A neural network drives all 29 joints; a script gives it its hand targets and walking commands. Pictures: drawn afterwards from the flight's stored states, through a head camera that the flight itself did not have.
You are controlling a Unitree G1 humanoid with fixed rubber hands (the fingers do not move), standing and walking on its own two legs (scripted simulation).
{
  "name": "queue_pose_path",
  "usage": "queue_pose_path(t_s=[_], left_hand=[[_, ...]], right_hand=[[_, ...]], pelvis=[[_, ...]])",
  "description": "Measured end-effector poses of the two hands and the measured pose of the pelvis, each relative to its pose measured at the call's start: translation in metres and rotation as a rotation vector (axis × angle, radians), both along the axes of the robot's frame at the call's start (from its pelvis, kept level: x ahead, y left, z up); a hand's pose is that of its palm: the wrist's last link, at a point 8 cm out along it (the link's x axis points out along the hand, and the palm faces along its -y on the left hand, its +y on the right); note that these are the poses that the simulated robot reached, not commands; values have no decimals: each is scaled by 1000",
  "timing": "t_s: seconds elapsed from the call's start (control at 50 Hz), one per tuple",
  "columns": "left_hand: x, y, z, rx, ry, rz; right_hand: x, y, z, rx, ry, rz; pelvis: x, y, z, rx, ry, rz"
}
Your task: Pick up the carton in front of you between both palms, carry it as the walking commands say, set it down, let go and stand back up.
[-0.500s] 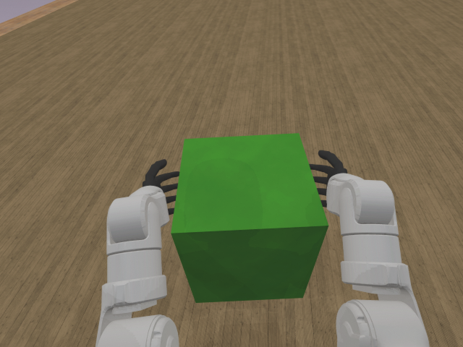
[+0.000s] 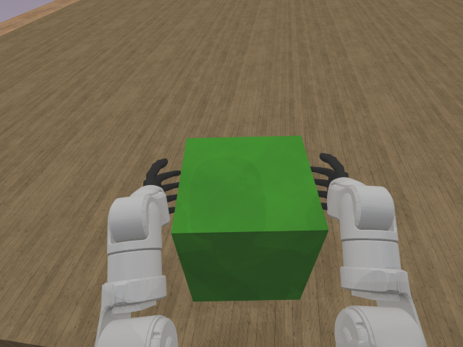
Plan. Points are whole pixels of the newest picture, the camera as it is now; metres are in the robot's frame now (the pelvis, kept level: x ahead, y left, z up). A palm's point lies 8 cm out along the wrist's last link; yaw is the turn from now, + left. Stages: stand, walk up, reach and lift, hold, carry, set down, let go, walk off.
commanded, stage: carry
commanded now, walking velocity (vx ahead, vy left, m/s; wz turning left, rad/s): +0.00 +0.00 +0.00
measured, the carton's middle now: (245, 221) +0.35 +0.00 +0.04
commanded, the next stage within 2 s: none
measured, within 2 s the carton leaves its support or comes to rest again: neither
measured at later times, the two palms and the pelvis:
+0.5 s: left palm (149, 202) +0.33 +0.16 +0.13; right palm (332, 194) +0.33 -0.14 +0.13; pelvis +0.00 +0.01 +0.00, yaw +0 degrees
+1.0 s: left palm (148, 202) +0.33 +0.16 +0.13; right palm (331, 194) +0.33 -0.14 +0.13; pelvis +0.00 +0.01 +0.00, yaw +0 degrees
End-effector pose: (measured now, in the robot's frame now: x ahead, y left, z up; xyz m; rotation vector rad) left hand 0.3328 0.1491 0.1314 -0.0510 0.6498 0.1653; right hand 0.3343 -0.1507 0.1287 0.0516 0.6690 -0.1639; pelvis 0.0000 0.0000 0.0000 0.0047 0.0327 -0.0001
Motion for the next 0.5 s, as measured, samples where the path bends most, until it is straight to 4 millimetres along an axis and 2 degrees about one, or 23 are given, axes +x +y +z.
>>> queue_pose_path(t_s=[0.5], left_hand=[[-5, 9, -1, 1, -4, 7]], right_hand=[[-3, 9, 0, -2, -5, 7]], pelvis=[[-4, 6, 1, 1, -3, 1]])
